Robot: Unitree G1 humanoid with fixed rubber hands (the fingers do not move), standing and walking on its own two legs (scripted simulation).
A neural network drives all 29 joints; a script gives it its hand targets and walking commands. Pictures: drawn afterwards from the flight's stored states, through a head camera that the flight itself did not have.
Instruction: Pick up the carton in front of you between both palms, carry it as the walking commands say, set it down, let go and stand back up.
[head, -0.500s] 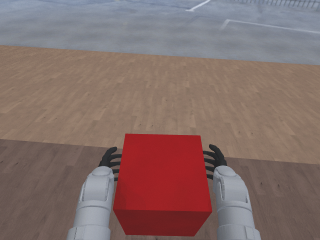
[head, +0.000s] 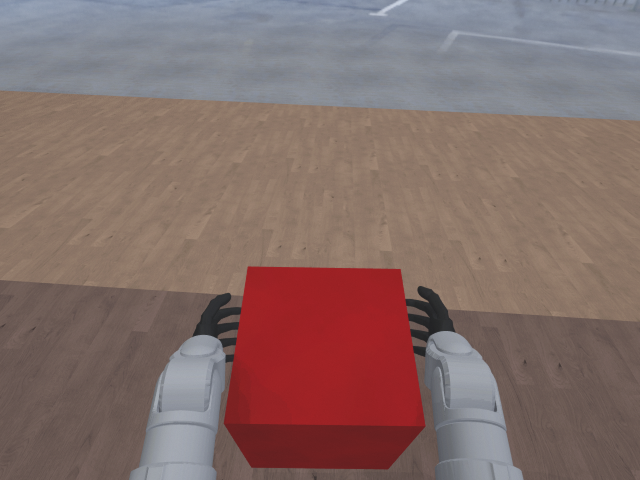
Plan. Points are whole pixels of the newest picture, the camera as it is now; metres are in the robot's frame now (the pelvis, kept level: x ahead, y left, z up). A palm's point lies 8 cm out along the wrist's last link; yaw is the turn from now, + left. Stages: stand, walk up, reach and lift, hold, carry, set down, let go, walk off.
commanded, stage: carry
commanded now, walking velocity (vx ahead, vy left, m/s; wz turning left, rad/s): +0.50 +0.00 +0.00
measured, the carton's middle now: (321, 373) +0.30 +0.01 -0.03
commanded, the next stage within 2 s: none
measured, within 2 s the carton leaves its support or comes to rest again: neither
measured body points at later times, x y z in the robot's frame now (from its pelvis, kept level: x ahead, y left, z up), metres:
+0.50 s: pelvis +0.18 -0.02 +0.00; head +0.18 -0.02 +0.45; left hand +0.46 +0.12 +0.07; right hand +0.46 -0.18 +0.08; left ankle +0.11 +0.09 -0.74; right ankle +0.19 -0.13 -0.70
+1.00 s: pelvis +0.49 -0.06 +0.00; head +0.50 -0.08 +0.45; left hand +0.77 +0.09 +0.08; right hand +0.78 -0.21 +0.08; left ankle +0.61 +0.07 -0.71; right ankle +0.36 -0.14 -0.74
